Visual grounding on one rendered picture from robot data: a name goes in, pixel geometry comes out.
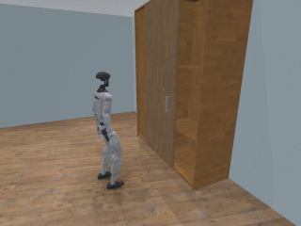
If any robot right forearm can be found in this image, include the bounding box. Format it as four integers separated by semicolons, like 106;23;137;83
103;114;115;139

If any robot left hand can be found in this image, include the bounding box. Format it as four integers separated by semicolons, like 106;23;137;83
96;125;101;137

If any right robot upper arm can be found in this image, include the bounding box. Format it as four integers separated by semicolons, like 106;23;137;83
102;92;113;119

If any left robot thigh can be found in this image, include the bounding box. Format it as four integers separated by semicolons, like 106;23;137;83
98;128;111;156

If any robot right hand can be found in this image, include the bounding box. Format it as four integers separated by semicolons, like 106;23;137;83
109;138;119;154

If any left robot upper arm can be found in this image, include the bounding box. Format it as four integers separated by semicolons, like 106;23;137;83
92;89;97;112

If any robot left foot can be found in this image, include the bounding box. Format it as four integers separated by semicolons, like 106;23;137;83
98;171;112;180

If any wardrobe door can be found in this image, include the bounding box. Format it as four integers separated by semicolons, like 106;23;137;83
145;0;181;167
137;8;147;138

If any robot left forearm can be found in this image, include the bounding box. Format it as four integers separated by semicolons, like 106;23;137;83
92;110;101;126

